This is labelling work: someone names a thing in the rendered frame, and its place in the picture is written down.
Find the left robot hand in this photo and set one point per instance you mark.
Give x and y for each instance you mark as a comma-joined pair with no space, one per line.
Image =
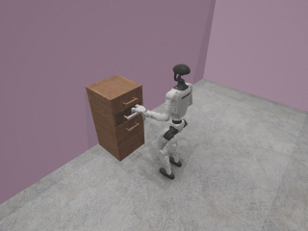
139,109

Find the left robot foot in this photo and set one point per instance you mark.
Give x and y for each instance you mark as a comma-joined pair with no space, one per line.
164,172

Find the robot foot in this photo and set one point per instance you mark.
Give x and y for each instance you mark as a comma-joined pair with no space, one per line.
178,163
164,172

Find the left robot upper arm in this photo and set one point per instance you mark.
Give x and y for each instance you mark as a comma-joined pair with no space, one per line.
170,98

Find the right robot foot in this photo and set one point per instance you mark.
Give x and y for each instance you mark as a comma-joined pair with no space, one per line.
178,163

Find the cabinet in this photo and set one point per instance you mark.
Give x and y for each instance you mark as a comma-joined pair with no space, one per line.
108,97

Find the drawer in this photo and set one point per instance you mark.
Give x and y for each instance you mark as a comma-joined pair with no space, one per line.
119,117

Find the handle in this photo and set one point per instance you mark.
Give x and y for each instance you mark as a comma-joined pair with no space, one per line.
134,127
131,102
130,116

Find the left robot forearm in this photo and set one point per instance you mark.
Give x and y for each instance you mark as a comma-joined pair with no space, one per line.
154,115

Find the right robot upper arm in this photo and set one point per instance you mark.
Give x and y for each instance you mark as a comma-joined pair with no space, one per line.
191,94

